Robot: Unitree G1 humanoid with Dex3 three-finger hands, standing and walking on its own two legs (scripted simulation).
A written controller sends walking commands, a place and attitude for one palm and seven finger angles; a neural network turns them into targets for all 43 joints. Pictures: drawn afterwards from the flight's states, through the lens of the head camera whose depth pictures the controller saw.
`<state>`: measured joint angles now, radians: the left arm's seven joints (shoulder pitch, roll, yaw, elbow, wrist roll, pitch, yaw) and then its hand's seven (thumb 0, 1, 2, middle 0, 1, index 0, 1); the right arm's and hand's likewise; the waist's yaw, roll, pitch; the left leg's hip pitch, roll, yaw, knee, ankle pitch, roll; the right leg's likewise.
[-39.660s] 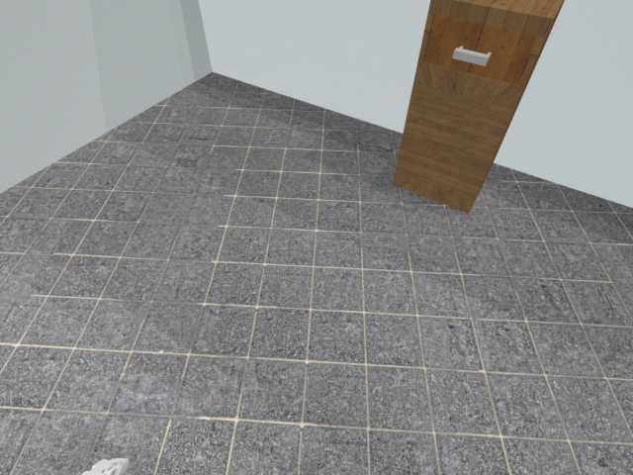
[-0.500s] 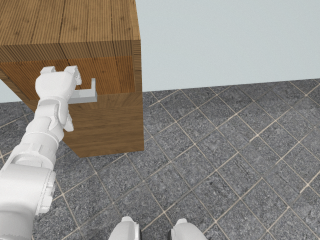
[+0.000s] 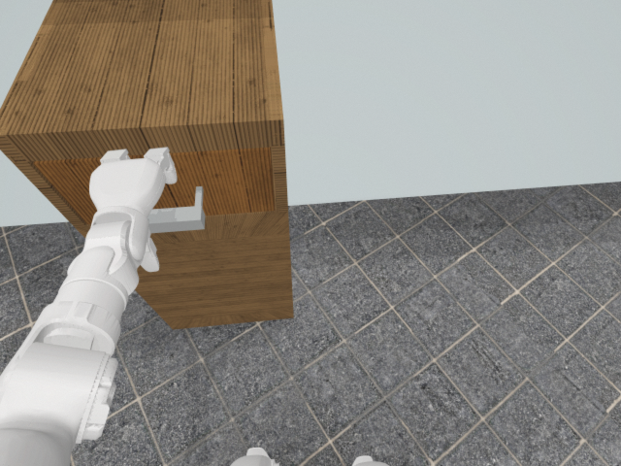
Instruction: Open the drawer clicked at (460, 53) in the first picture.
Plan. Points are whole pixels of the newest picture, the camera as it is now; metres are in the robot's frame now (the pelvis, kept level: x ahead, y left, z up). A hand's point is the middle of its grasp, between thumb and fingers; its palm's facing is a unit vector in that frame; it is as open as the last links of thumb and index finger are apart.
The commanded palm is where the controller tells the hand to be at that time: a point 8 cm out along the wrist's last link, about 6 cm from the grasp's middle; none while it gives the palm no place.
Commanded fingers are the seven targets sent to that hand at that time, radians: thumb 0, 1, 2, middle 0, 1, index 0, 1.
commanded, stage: lift the hand off the handle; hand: left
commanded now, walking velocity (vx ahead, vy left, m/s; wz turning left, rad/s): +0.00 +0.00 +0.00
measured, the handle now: (167, 207) +0.50 +0.22 -0.04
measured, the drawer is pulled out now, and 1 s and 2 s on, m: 0.00 0.00 0.00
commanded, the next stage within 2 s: draw the hand back to the body in 1.08 s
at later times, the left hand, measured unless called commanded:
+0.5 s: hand (141, 193) +0.46 +0.22 +0.05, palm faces -0.08 -0.03 -1.00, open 13.4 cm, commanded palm +0.46 +0.22 +0.13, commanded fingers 0.00 -0.50 0.30 -0.30 -1.20 -0.30 -1.20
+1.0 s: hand (132, 172) +0.47 +0.22 +0.09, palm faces -0.06 -0.03 -1.00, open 13.3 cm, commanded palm +0.46 +0.22 +0.17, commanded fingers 0.00 -0.50 0.30 -0.30 -1.20 -0.30 -1.20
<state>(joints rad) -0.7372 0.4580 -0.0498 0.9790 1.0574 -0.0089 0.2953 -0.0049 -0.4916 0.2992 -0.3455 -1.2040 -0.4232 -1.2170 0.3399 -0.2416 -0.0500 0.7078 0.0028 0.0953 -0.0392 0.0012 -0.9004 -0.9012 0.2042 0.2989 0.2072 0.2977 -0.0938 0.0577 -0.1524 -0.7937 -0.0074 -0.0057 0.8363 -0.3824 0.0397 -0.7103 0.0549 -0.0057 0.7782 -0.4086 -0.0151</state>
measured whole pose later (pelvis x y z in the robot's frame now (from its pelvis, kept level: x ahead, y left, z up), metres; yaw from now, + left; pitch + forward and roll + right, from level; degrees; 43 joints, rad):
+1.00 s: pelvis +0.00 -0.01 +0.02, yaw +0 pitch +14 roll -1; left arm -0.80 0.49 -0.07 0.95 1.03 -0.01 0.16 0.00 -0.49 0.30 -0.39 -1.22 -0.42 -1.23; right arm 0.33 -0.26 -0.04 0.70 0.04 0.10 -0.06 0.00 -0.90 -0.90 0.20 0.30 0.21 0.30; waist -0.08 0.06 -0.12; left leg -0.62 -0.01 0.00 0.69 -0.32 0.03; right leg -0.55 0.05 0.00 0.66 -0.36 -0.03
